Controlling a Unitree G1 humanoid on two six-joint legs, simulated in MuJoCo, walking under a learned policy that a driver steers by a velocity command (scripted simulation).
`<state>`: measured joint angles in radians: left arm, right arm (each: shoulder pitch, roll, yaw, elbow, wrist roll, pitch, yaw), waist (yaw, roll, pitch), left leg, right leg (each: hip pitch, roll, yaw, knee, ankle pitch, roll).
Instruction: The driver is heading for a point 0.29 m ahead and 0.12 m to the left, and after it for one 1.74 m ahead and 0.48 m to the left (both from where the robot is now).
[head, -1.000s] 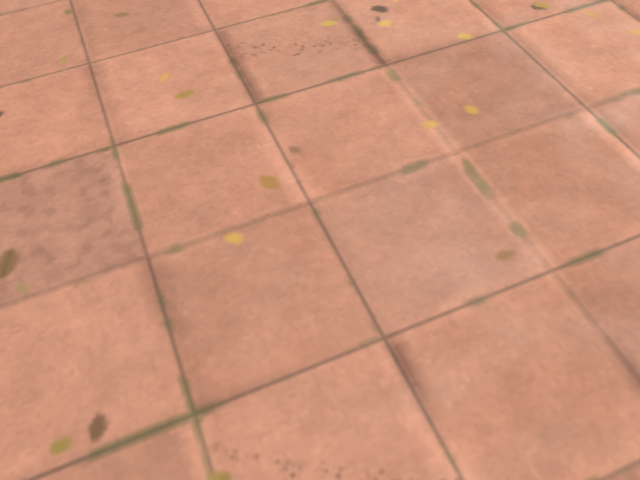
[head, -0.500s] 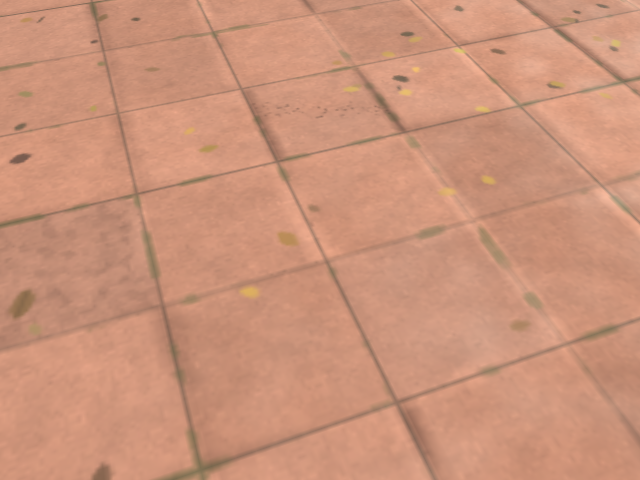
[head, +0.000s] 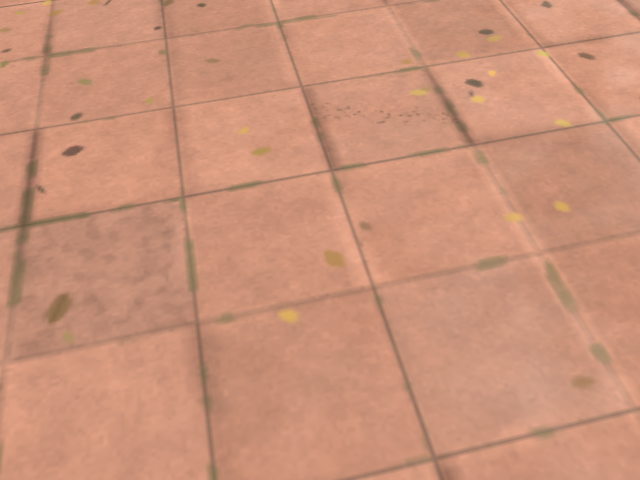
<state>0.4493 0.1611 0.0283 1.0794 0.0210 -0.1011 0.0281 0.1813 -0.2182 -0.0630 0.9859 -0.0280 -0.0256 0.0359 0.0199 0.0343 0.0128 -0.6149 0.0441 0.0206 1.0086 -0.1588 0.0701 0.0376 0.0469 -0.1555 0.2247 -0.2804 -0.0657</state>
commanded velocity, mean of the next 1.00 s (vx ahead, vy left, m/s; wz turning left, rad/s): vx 0.17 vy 0.00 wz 0.49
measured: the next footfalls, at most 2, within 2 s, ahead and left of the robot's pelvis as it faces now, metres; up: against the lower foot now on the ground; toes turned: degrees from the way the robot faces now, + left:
left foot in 0.20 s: +0.27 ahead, +0.08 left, +0.00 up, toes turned +12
right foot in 0.86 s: +0.41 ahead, -0.06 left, +0.00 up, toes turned +33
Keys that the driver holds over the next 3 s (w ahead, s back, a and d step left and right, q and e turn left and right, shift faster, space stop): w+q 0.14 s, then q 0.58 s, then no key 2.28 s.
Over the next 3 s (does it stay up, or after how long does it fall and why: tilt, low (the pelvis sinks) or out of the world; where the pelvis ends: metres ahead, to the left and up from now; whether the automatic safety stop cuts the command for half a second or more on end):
stays up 0.31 0.03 0.00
